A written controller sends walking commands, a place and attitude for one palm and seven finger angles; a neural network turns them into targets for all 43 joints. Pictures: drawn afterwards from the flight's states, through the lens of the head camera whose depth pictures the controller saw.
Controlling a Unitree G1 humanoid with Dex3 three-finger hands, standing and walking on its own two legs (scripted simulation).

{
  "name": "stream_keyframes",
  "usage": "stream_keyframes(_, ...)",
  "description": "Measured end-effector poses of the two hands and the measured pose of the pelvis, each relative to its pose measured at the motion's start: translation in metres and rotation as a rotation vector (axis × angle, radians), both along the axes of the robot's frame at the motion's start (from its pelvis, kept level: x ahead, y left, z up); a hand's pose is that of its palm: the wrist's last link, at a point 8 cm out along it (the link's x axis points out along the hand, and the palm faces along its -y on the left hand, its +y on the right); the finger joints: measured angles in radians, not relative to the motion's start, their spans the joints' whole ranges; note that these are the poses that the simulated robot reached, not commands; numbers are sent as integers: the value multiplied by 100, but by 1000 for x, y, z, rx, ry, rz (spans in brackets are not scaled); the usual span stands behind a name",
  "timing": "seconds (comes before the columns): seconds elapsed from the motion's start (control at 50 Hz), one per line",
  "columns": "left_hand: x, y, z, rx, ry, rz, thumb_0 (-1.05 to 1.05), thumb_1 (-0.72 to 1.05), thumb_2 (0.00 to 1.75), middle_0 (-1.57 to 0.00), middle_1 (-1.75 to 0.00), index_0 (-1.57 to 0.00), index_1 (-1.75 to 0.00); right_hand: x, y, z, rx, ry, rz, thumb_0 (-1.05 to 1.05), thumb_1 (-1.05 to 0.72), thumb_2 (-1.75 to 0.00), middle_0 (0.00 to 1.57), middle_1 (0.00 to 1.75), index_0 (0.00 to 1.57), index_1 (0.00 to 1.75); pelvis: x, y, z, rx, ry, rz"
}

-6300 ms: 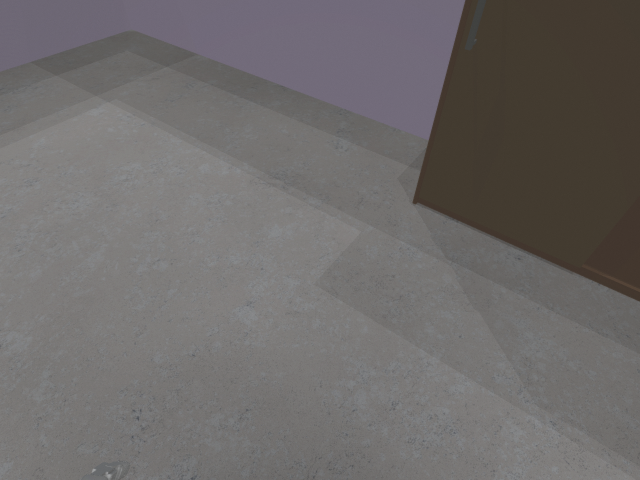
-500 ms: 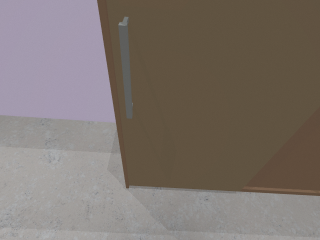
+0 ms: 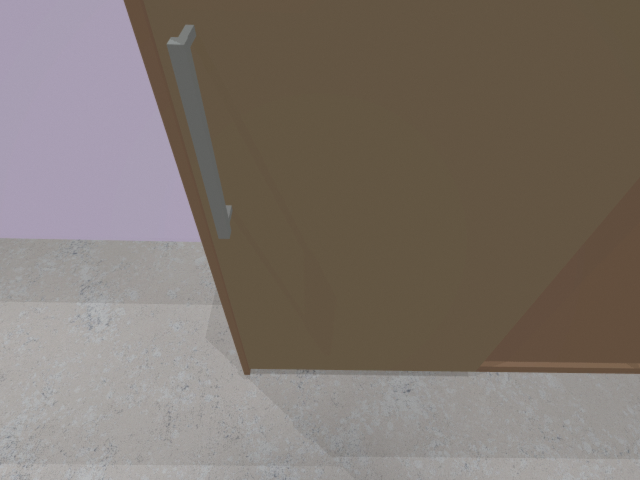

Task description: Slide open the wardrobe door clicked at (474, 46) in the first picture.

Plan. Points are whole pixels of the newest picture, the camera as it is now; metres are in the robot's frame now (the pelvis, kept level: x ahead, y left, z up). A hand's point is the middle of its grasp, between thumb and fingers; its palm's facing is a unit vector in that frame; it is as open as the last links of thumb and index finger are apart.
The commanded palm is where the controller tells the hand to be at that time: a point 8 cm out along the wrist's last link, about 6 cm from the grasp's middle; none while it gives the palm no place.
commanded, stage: come to a stop and stand still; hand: left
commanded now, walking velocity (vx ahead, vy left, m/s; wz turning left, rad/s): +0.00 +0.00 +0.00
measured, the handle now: (209, 150) +0.51 +0.18 +0.14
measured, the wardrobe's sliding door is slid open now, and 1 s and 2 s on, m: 0.00 0.00 0.00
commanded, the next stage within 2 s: look again from close up in 0.12 s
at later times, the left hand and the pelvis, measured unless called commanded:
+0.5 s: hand out of the picture +0.00 +0.20 -0.17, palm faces +0.00 -0.98 -0.21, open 7.3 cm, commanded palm none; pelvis -0.01 +0.03 +0.00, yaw -1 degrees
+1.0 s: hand out of the picture -0.01 +0.20 -0.17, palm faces -0.01 -0.98 -0.18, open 7.3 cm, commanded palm none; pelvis -0.01 +0.03 +0.00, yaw -2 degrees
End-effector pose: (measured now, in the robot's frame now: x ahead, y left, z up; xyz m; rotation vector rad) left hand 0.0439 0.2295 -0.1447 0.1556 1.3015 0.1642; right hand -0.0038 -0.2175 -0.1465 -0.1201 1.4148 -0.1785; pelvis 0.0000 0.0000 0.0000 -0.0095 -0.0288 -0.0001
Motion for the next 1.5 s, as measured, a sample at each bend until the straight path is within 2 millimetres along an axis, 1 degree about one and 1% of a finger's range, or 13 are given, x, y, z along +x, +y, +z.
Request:
stream_keyframes(0.22,-36,-1,5,-14,106,6,0,93,90,-20,-30,-20,-30,14,0,6,-11,-22,16,1,-93,-89,20,30,20,30,5,6,7,9,6,-15)
stream_keyframes(0.34,-52,5,4,0,116,-20,0,91,90,-20,-30,-20,-30,17,6,0,-2,-84,16,1,-92,-89,20,30,19,30,-1,18,1,-5,18,-22)
stream_keyframes(0.54,-48,24,5,7,60,-30,1,91,90,-20,-30,-20,-30,-3,27,-3,17,-83,30,1,-94,-89,20,30,20,30,-9,32,-1,14,-3,-26)
stream_keyframes(0.76,-49,28,5,-3,74,-39,0,91,90,-20,-30,-20,-30,-30,41,0,42,-14,20,0,-91,-89,20,30,20,30,-14,35,2,19,9,-29)
stream_keyframes(1.08,-56,15,1,-24,105,-26,0,91,90,-20,-30,-20,-30,-18,32,2,19,-16,19,1,-91,-89,20,30,20,30,-9,31,2,12,13,-30)
stream_keyframes(1.12,-33,27,18,10,-17,68,3,94,90,-21,-30,-21,-31,-7,24,8,-18,-104,24,1,-92,-89,20,30,20,30,-11,29,1,12,8,-29)
stream_keyframes(1.2,54,49,94,118,-583,90,5,93,89,-21,-32,-21,-32,38,5,21,-77,-380,45,2,-92,-89,20,30,20,30,-13,29,-3,18,17,-1)
stream_keyframes(1.26,110,39,154,99,-964,32,4,88,87,-21,-34,-21,-35,81,-7,34,-108,-589,70,2,-92,-89,20,30,20,30,-18,29,-9,14,42,15)
stream_keyframes(1.3,131,27,175,29,-1167,-15,3,84,86,-20,-37,-21,-37,107,-14,46,-123,-708,84,1,-91,-89,20,30,20,30,-22,27,-15,17,80,7)
stream_keyframes(1.34,136,14,176,-67,-1291,-70,2,79,84,-21,-39,-21,-39,130,-18,58,-131,-797,104,1,-91,-89,20,30,20,30,-27,23,-23,22,108,-6)
stream_keyframes(1.38,127,6,161,-148,-1324,-126,1,74,82,-21,-42,-21,-42,149,-22,69,-141,-860,139,1,-91,-89,20,30,20,30,-31,18,-32,25,127,-10)
stream_keyframes(1.46,84,13,106,-182,-1154,-100,1,64,78,-22,-47,-23,-48,176,-25,79,-168,-917,219,1,-90,-89,20,30,20,30,-36,9,-47,22,159,-2)
stream_keyframes(1.5,58,26,92,-132,-1085,-36,1,59,77,-23,-50,-23,-51,184,-23,78,-174,-923,255,1,-90,-89,20,30,20,30,-38,7,-52,12,171,8)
